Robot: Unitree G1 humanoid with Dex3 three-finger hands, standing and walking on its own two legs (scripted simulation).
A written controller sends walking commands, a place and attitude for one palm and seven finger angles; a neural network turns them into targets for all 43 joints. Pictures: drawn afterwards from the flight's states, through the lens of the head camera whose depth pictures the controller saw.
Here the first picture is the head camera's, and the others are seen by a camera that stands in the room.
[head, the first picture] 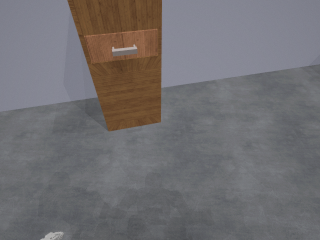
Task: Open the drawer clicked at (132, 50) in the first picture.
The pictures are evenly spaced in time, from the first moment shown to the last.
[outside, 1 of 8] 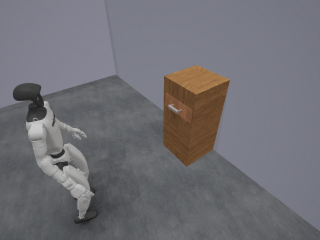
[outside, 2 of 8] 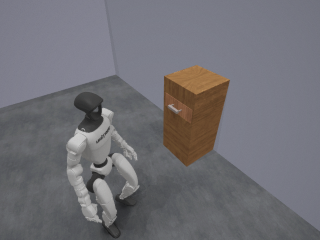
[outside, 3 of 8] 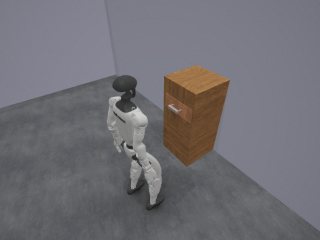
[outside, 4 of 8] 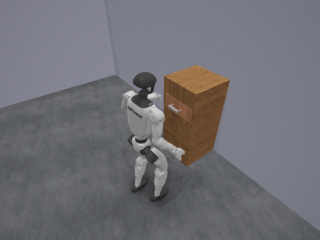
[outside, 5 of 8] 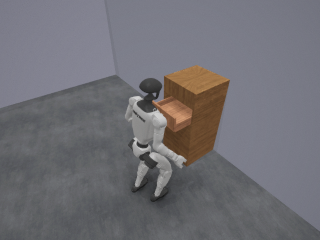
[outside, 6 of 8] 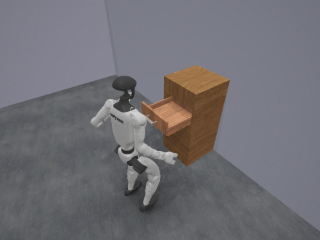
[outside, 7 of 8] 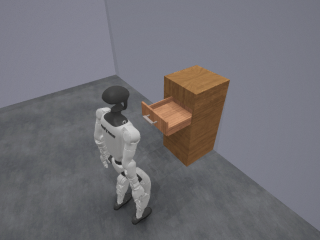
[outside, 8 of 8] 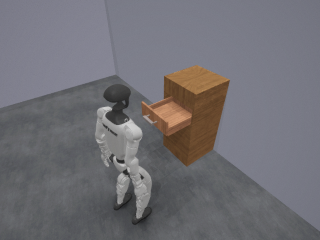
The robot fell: no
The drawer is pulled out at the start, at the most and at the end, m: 0.00 0.30 0.29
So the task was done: yes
